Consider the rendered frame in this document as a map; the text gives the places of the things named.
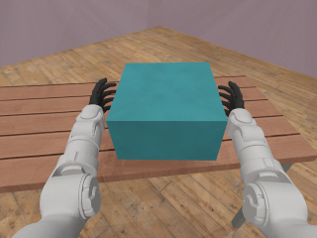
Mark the right robot upper arm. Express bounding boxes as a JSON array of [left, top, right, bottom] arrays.
[[242, 180, 317, 238]]

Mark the left robot upper arm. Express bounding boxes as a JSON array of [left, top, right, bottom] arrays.
[[12, 174, 101, 238]]

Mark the robot right forearm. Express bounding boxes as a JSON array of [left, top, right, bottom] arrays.
[[226, 108, 308, 218]]

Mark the left robot hand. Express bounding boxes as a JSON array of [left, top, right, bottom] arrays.
[[88, 77, 117, 113]]

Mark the table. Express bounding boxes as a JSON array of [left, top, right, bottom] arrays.
[[0, 75, 317, 228]]

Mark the right robot hand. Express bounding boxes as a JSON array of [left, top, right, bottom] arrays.
[[218, 81, 245, 117]]

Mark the robot left forearm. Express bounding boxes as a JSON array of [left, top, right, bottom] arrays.
[[40, 104, 105, 215]]

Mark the carton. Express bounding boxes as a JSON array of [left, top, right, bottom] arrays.
[[106, 61, 228, 161]]

